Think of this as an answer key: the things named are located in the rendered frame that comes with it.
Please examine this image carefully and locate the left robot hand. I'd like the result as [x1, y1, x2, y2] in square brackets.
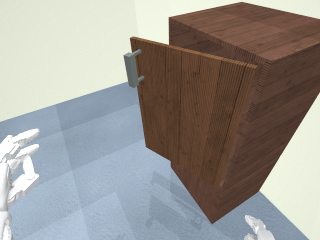
[0, 128, 40, 212]

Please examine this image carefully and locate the robot left forearm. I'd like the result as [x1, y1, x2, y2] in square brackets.
[0, 210, 14, 240]

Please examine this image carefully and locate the right robot hand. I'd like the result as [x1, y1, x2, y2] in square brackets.
[244, 215, 275, 240]

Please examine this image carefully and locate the cupboard door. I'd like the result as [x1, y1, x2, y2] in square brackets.
[130, 36, 258, 188]

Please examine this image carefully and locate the handle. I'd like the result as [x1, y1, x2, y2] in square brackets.
[123, 49, 145, 88]

